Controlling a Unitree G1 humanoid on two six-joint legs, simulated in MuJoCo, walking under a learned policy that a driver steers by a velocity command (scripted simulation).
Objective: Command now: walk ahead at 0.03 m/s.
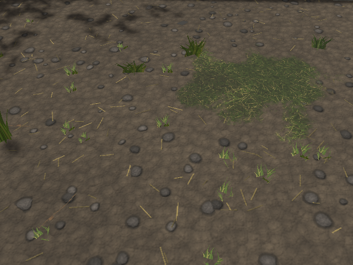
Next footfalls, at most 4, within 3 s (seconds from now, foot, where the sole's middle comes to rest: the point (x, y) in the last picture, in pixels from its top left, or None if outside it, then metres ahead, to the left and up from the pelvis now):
1.40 right None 0.48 -0.06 -0.78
1.94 left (158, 205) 0.80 0.11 -0.78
2.48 right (209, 162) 1.03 -0.12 -0.78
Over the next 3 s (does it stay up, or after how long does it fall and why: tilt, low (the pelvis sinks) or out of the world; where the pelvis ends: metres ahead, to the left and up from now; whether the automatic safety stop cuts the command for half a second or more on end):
stays up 1.18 -0.13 -0.01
